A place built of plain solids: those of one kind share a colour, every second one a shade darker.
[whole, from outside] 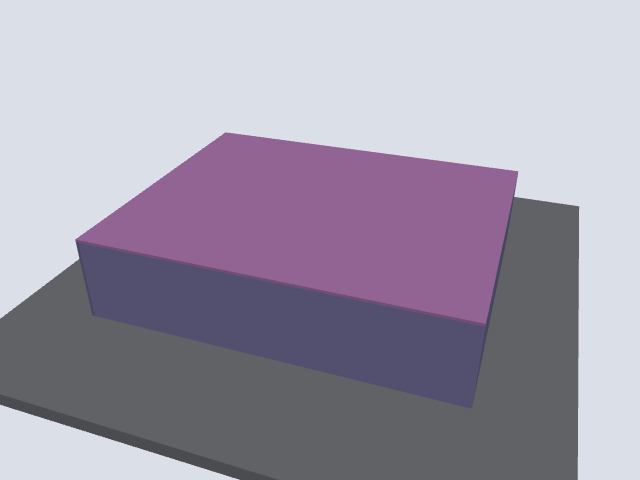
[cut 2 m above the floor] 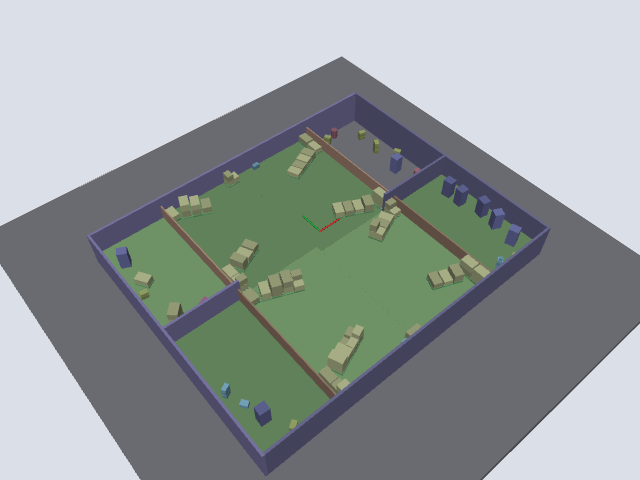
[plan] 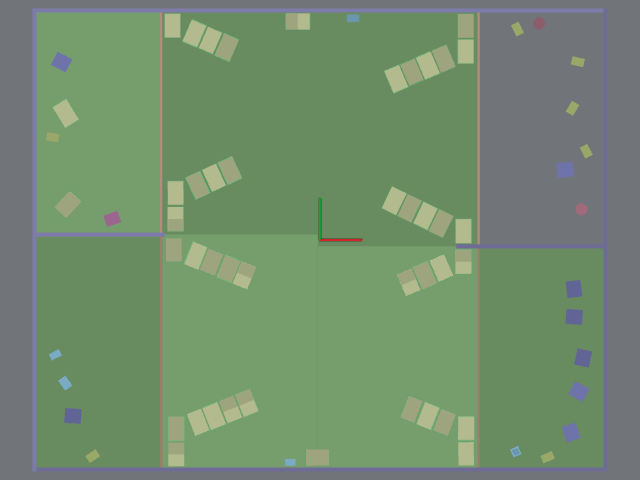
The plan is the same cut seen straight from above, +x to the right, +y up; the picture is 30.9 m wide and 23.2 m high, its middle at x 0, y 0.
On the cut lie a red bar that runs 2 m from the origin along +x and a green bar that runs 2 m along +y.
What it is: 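A closed cross-dock hall without a stair; its walked floor lies 1.25 m over the lower ground and ends at a front at either end, two bays a front; beyond a bay's line the ground lies deep, a low step down, or level and merely marked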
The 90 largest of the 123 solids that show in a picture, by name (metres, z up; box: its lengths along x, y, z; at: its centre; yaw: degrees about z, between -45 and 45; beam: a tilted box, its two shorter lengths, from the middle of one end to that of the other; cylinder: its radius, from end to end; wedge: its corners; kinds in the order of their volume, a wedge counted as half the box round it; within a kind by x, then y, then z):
{
 "floor_1": {"box": [6.12, 11.2, 1.14], "at": [-10.66, -5.42, 0.52]},
 "floor_2": {"box": [6.12, 10.68, 1.11], "at": [-10.66, 5.68, 0.51]},
 "floor_3": {"box": [7.51, 11.28, 1.3], "at": [-3.87, -5.38, 0.6]},
 "floor_4": {"box": [7.51, 10.76, 1.3], "at": [-3.87, 5.64, 0.6]},
 "floor_5": {"box": [7.73, 10.71, 1.3], "at": [3.75, -5.66, 0.6]},
 "floor_6": {"box": [7.73, 11.32, 1.3], "at": [3.75, 5.35, 0.6]},
 "floor_7": {"box": [6.12, 10.63, 1.18], "at": [10.66, -5.7, 0.54]},
 "wall_1": {"box": [0.2, 22.39, 6.33], "at": [-13.8, 0.0, 3.12]},
 "wall_2": {"box": [6.23, 0.2, 6.33], "at": [-10.6, 0.26, 3.12]},
 "wall_3": {"box": [27.4, 0.2, 6.33], "at": [0.0, -11.1, 3.12]},
 "wall_4": {"box": [27.4, 0.2, 6.33], "at": [0.0, 11.1, 3.12]},
 "wall_5": {"box": [7.13, 0.2, 6.33], "at": [10.15, -0.31, 3.12]},
 "wall_6": {"box": [0.2, 22.39, 6.33], "at": [13.8, 0.0, 3.12]},
 "roof_1": {"box": [27.8, 22.39, 0.2], "at": [0.0, 0.0, 6.38]},
 "load_1": {"box": [0.76, 1.15, 0.56], "at": [-12.29, 6.12, 1.49], "yaw": 31.5},
 "load_2": {"box": [0.78, 1.1, 0.62], "at": [-12.18, 1.71, 2.13], "yaw": -42.8},
 "load_3": {"box": [0.76, 1.15, 0.49], "at": [-7.13, 10.36, 1.63], "yaw": -0.1},
 "load_4": {"box": [0.76, 1.13, 0.48], "at": [-7.06, -0.48, 1.63], "yaw": -0.1},
 "load_5": {"box": [0.73, 1.17, 0.64], "at": [-6.98, 1.01, 1.71]},
 "load_6": {"box": [0.75, 1.14, 0.55], "at": [-6.98, 2.27, 1.67], "yaw": 0.3},
 "load_7": {"box": [0.73, 0.58, 0.64], "at": [-6.97, 0.73, 2.34], "yaw": -0.1},
 "load_8": {"box": [0.77, 0.58, 0.69], "at": [-6.95, -10.64, 2.43]},
 "load_9": {"box": [0.77, 1.16, 0.69], "at": [-6.95, -10.36, 1.74], "yaw": -0.1},
 "load_10": {"box": [0.73, 1.15, 0.59], "at": [-6.95, -9.12, 1.68], "yaw": -0.2},
 "load_11": {"box": [0.75, 1.1, 0.7], "at": [-6.07, 9.98, 2.44], "yaw": -23.3},
 "load_12": {"box": [0.75, 1.1, 0.7], "at": [-6.06, 9.98, 1.74], "yaw": -23.7},
 "load_13": {"box": [0.71, 1.16, 0.73], "at": [-6.01, -0.76, 1.75], "yaw": -21.8},
 "load_14": {"box": [0.71, 1.16, 0.92], "at": [-5.91, 2.64, 1.85], "yaw": 24.7},
 "load_15": {"box": [0.74, 1.13, 1.35], "at": [-5.89, -8.81, 2.06], "yaw": 21.6},
 "load_16": {"box": [0.74, 1.11, 0.58], "at": [-5.3, 9.65, 2.27], "yaw": -23.7},
 "load_17": {"box": [0.74, 1.11, 0.58], "at": [-5.29, 9.65, 1.68], "yaw": -23.6},
 "load_18": {"box": [0.78, 1.12, 1.24], "at": [-5.24, -1.07, 2.01], "yaw": -21.8},
 "load_19": {"box": [0.78, 1.12, 0.48], "at": [-5.12, -8.51, 2.11], "yaw": 21.8},
 "load_20": {"box": [0.73, 1.16, 0.59], "at": [-5.12, 3.01, 1.69], "yaw": 24.6},
 "load_21": {"box": [0.76, 1.11, 0.6], "at": [-4.5, 9.3, 1.69], "yaw": -23.4},
 "load_22": {"box": [0.75, 1.11, 0.69], "at": [-4.42, -1.4, 2.43], "yaw": -21.8},
 "load_23": {"box": [0.75, 1.11, 0.69], "at": [-4.42, -1.39, 1.74], "yaw": -22.2},
 "load_24": {"box": [0.73, 1.11, 0.65], "at": [-4.36, 3.36, 1.72], "yaw": 24.7},
 "load_25": {"box": [0.76, 1.16, 0.44], "at": [-4.32, -8.19, 1.61], "yaw": 21.9},
 "load_26": {"box": [0.76, 0.58, 0.44], "at": [-4.22, -8.45, 2.05], "yaw": 21.7},
 "load_27": {"box": [0.77, 1.17, 0.57], "at": [-3.65, -1.71, 1.67], "yaw": -21.9},
 "load_28": {"box": [0.77, 0.58, 0.57], "at": [-3.55, -1.45, 2.24], "yaw": -22.3},
 "load_29": {"box": [0.76, 1.16, 0.63], "at": [-3.54, -7.88, 1.7], "yaw": 21.4},
 "load_30": {"box": [0.76, 0.58, 0.63], "at": [-3.44, -8.14, 2.33], "yaw": 21.7},
 "load_31": {"box": [0.57, 0.77, 0.53], "at": [-1.36, 10.56, 2.19]},
 "load_32": {"box": [1.13, 0.77, 0.53], "at": [-1.08, 10.56, 1.66], "yaw": 0.1},
 "load_33": {"box": [1.14, 0.78, 0.62], "at": [-0.11, -10.52, 1.7], "yaw": 0.1},
 "load_34": {"box": [0.77, 1.16, 0.54], "at": [3.59, 1.89, 1.66], "yaw": -25.9},
 "load_35": {"box": [0.76, 1.14, 0.41], "at": [3.69, 7.78, 1.59], "yaw": 23.0},
 "load_36": {"box": [0.76, 0.57, 0.72], "at": [4.18, -1.78, 2.46], "yaw": 23.7},
 "load_37": {"box": [0.76, 1.14, 0.72], "at": [4.28, -2.04, 1.75], "yaw": 23.4},
 "load_38": {"box": [0.73, 1.16, 0.53], "at": [4.33, 1.53, 1.65], "yaw": -25.8},
 "load_39": {"box": [0.73, 1.13, 0.5], "at": [4.42, -8.18, 1.64], "yaw": -21.5},
 "load_40": {"box": [0.75, 1.1, 0.41], "at": [4.45, 8.11, 1.59], "yaw": 23.4},
 "load_41": {"box": [0.74, 1.16, 0.71], "at": [5.07, -1.71, 1.74], "yaw": 23.2},
 "load_42": {"box": [0.74, 1.13, 0.46], "at": [5.1, 1.17, 1.62], "yaw": -25.8},
 "load_43": {"box": [0.76, 1.11, 0.5], "at": [5.21, 8.43, 1.64], "yaw": 23.4},
 "load_44": {"box": [0.72, 1.13, 0.42], "at": [5.22, -8.5, 1.6], "yaw": -21.9},
 "load_45": {"box": [0.77, 1.16, 0.78], "at": [5.85, 0.8, 1.78], "yaw": -25.9},
 "load_46": {"box": [0.77, 1.13, 0.6], "at": [5.87, -1.36, 1.69], "yaw": 23.6},
 "load_47": {"box": [0.77, 1.15, 0.54], "at": [5.98, 8.76, 1.66], "yaw": 23.1},
 "load_48": {"box": [0.76, 1.13, 0.78], "at": [6.02, -8.81, 1.78], "yaw": -21.4},
 "load_49": {"box": [0.78, 1.15, 0.56], "at": [6.93, -1.05, 1.67]},
 "load_50": {"box": [0.78, 0.57, 0.56], "at": [6.94, -0.77, 2.23]},
 "load_51": {"box": [0.72, 1.15, 1.28], "at": [6.94, 0.43, 2.03]},
 "load_52": {"box": [0.73, 1.13, 0.46], "at": [7.05, 9.11, 1.62], "yaw": -0.1},
 "load_53": {"box": [0.75, 1.15, 0.56], "at": [7.05, 10.35, 1.67], "yaw": 0.2},
 "load_54": {"box": [0.75, 1.13, 1.24], "at": [7.06, -10.34, 2.01], "yaw": 0.2},
 "load_55": {"box": [0.77, 1.12, 0.62], "at": [7.06, -9.1, 2.32], "yaw": -0.1},
 "load_56": {"box": [0.77, 1.12, 0.62], "at": [7.07, -9.1, 1.7], "yaw": -0.2},
 "guard_wall_1": {"box": [0.11, 11.15, 1.34], "at": [-7.68, -5.42, 1.76]},
 "guard_wall_2": {"box": [0.11, 10.63, 1.36], "at": [-7.68, 5.68, 1.74]},
 "guard_wall_3": {"box": [0.11, 10.59, 1.29], "at": [7.67, -5.7, 1.78]},
 "guard_wall_4": {"box": [0.11, 11.2, 2.47], "at": [7.67, 5.39, 1.19]},
 "cage_trolley_1": {"box": [0.8, 0.72, 1.66], "at": [-12.49, 8.6, 1.89], "yaw": -27.4},
 "cage_trolley_2": {"box": [0.8, 0.72, 1.66], "at": [-11.94, -8.5, 1.92], "yaw": -3.5},
 "cage_trolley_3": {"box": [0.8, 0.72, 1.71], "at": [11.85, 3.39, 0.81], "yaw": 5.6},
 "cage_trolley_4": {"box": [0.72, 0.8, 1.66], "at": [12.14, -9.3, 1.96], "yaw": 17.2},
 "cage_trolley_5": {"box": [0.72, 0.8, 1.66], "at": [12.27, -2.37, 1.96], "yaw": 6.7},
 "cage_trolley_6": {"box": [0.8, 0.72, 1.66], "at": [12.29, -3.72, 1.96], "yaw": -5.0},
 "cage_trolley_7": {"box": [0.8, 0.72, 1.66], "at": [12.52, -7.33, 1.96], "yaw": -27.0},
 "cage_trolley_8": {"box": [0.72, 0.8, 1.66], "at": [12.72, -5.7, 1.96], "yaw": -12.2},
 "pallet_1": {"box": [1.2, 0.8, 0.14], "at": [-1.07, 10.56, 1.32]},
 "pallet_2": {"box": [1.2, 0.8, 0.14], "at": [-0.12, -10.52, 1.32]},
 "pallet_3": {"box": [0.8, 1.2, 0.14], "at": [4.42, -8.19, 1.32], "yaw": -21.6},
 "pallet_4": {"box": [0.8, 1.2, 0.14], "at": [5.22, -8.5, 1.32], "yaw": -21.6},
 "pallet_5": {"box": [0.8, 1.2, 0.14], "at": [6.01, -8.81, 1.32], "yaw": -21.6},
 "drum_1": {"cylinder": 0.29, "from": [10.59, 10.47, 0.0], "to": [10.59, 10.47, 0.88]},
 "drum_2": {"cylinder": 0.29, "from": [12.64, 1.48, 0.0], "to": [12.64, 1.48, 0.88]},
 "bin_1": {"box": [0.72, 0.58, 1.06], "at": [-10.04, 1.02, 1.59], "yaw": 19.4}
}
